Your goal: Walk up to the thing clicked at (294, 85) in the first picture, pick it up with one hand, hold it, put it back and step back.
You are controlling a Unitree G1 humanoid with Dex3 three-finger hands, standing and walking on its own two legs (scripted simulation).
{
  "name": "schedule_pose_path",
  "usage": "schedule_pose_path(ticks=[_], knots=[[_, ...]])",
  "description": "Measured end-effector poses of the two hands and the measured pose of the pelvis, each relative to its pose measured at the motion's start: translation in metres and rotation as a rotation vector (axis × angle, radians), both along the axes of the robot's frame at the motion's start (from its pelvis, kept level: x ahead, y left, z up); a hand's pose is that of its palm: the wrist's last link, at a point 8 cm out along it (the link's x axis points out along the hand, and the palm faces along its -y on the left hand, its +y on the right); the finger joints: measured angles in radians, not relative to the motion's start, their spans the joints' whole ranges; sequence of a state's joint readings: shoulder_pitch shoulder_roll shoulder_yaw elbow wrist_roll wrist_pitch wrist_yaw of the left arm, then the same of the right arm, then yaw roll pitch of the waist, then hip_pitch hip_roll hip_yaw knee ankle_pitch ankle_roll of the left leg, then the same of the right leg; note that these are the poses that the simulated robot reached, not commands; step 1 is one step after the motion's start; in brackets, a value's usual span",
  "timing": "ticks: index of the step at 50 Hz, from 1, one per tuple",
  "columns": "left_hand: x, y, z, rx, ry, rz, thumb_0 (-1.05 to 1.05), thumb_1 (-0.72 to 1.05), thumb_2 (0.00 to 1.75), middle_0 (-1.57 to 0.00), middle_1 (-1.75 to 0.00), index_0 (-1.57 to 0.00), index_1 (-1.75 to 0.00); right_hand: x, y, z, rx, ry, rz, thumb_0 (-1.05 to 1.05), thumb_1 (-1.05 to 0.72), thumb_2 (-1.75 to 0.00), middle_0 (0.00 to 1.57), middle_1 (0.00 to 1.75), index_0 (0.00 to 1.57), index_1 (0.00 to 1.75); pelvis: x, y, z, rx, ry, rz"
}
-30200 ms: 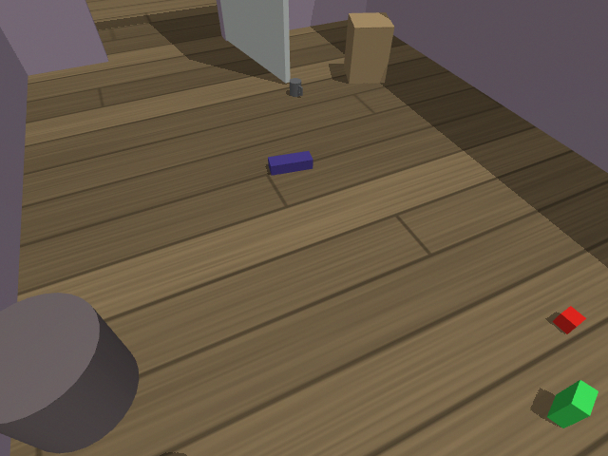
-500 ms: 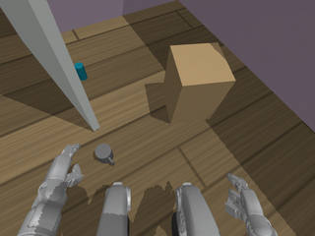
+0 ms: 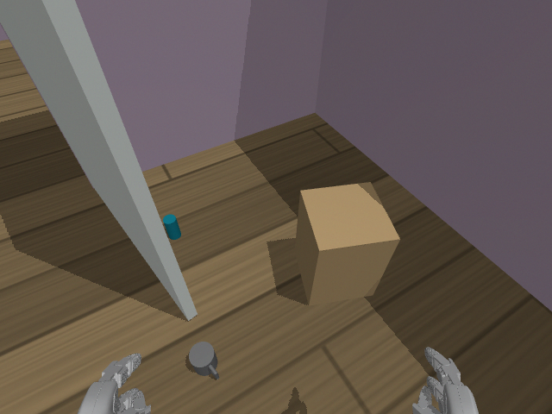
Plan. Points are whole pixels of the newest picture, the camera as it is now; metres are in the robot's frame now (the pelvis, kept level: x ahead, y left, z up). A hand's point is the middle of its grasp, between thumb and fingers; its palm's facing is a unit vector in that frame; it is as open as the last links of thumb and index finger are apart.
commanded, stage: home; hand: left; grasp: from above
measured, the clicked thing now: (206, 362) +0.42 +0.21 -0.66
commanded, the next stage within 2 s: none
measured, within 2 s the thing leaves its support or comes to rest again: neither
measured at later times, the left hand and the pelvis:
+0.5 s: hand out of the picture +0.16 +0.18 -0.04, palm faces +0.05 -0.98 -0.20, open 7.4 cm; pelvis +0.00 +0.00 +0.01, yaw +1 degrees
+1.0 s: hand out of the picture +0.16 +0.19 -0.04, palm faces +0.04 -0.98 -0.20, open 7.4 cm; pelvis +0.00 +0.01 +0.01, yaw +0 degrees
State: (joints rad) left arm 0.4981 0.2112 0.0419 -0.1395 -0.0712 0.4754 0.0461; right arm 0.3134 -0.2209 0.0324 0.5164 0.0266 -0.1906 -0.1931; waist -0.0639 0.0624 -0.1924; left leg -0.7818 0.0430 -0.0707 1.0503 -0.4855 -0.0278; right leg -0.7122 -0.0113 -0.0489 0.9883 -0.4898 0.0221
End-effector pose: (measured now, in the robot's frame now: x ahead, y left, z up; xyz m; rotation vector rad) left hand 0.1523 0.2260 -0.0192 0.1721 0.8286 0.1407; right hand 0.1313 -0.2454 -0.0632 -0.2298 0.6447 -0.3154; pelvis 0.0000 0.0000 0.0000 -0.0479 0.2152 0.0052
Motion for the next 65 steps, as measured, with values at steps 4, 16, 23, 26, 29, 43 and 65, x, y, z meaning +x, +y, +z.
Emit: schedule_pose_path(ticks=[4,16,23,26,29,43,65], knots=[[-0.006,0.001,0.008,0.001,-0.003,0.002,0.01,0.9,0.9,-0.2,-0.3,-0.2,-0.3,0.015,0.0,0.011,-0.007,-0.054,0.02,0.01,-0.9,-0.9,0.2,0.3,0.2,0.3,0.004,-0.001,0.005,0.003,-0.02,0.004],[-0.012,0.0,0.003,-0.017,0.008,0.004,0.01,0.9,0.89,-0.2,-0.3,-0.2,-0.3,0.035,0.006,0.021,-0.023,-0.102,0.095,0.01,-0.9,-0.9,0.2,0.3,0.2,0.3,0.001,-0.002,0.006,0.007,-0.043,0.013],[-0.011,0.001,0.004,-0.007,-0.001,-0.002,0.01,0.9,0.89,-0.2,-0.3,-0.2,-0.3,0.026,0.008,0.016,-0.018,-0.07,0.089,0.01,-0.9,-0.9,0.21,0.3,0.2,0.3,0.001,-0.001,0.007,0.005,-0.047,0.011],[-0.01,0.002,0.005,-0.004,-0.003,-0.005,0.01,0.9,0.89,-0.2,-0.3,-0.2,-0.3,0.021,0.009,0.014,-0.015,-0.058,0.081,0.01,-0.9,-0.9,0.21,0.3,0.2,0.3,0.001,0.001,0.007,0.004,-0.048,0.009],[-0.01,0.003,0.005,-0.003,-0.004,-0.008,0.01,0.9,0.89,-0.2,-0.3,-0.2,-0.3,0.016,0.01,0.012,-0.013,-0.049,0.072,0.01,-0.9,-0.9,0.21,0.3,0.2,0.3,0.0,0.002,0.007,0.004,-0.05,0.008],[-0.01,0.007,0.005,-0.008,-0.004,-0.019,0.01,0.9,0.9,-0.2,-0.3,-0.2,-0.3,0.012,0.012,0.014,-0.02,-0.051,0.063,0.01,-0.9,-0.9,0.2,0.3,0.2,0.3,-0.002,0.007,0.007,-0.001,-0.051,0.002],[-0.004,0.007,0.004,-0.008,0.001,-0.018,0.01,0.9,0.9,-0.2,-0.3,-0.2,-0.3,0.022,0.015,0.012,-0.013,-0.051,0.072,0.01,-0.9,-0.9,0.21,0.3,0.2,0.3,0.005,0.007,0.006,0.0,-0.04,0.002]])
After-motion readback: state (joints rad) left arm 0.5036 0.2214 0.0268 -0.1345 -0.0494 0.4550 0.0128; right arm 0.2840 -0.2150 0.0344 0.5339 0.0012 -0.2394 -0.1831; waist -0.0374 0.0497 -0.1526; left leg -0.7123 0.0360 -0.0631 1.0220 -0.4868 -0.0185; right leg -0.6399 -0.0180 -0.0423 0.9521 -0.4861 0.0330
